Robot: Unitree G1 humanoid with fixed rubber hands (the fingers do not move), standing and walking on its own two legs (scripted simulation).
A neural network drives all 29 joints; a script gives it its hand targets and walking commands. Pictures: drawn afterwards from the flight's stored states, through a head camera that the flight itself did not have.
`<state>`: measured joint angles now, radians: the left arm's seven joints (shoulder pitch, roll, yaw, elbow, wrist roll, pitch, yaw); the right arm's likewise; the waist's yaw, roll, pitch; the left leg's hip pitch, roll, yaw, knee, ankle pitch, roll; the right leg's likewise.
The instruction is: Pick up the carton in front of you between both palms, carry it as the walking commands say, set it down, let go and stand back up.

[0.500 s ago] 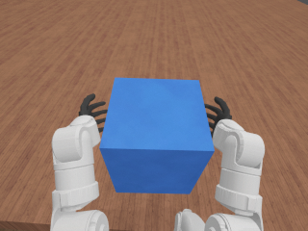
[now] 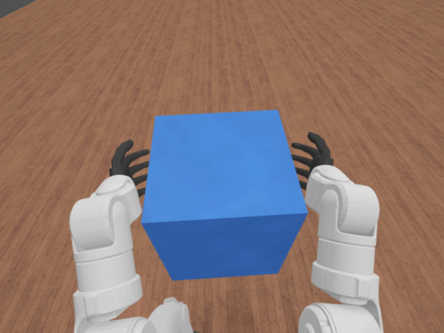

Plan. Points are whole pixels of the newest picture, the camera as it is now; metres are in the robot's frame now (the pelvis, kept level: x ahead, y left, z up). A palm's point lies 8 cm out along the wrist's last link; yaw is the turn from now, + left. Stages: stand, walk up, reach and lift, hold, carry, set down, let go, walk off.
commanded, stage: carry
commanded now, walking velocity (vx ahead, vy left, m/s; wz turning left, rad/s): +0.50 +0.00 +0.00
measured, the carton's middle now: (221, 201) +0.36 -0.01 +0.09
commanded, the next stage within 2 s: none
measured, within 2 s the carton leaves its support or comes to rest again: neither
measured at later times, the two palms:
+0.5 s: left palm (125, 48) +0.64 +0.17 +0.28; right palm (271, 35) +0.63 -0.14 +0.28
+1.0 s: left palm (158, 40) +0.88 +0.15 +0.21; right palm (260, 34) +0.89 -0.15 +0.21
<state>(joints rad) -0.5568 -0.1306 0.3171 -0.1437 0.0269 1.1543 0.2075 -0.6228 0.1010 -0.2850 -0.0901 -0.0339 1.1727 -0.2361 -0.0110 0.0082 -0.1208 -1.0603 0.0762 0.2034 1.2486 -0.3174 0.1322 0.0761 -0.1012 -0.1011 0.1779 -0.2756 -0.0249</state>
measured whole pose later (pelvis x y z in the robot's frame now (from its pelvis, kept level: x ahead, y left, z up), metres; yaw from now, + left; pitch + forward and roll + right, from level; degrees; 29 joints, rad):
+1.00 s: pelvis +0.59 -0.01 +0.12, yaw +2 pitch +6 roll +1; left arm -0.24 -0.15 0.18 -0.23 0.04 1.03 0.13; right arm -0.25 0.15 -0.18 -0.24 -0.04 1.04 -0.15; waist 0.00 0.01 -0.07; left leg -0.59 0.06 0.11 0.57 -0.09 -0.02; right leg -0.07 -0.01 -0.12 0.24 -0.27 -0.03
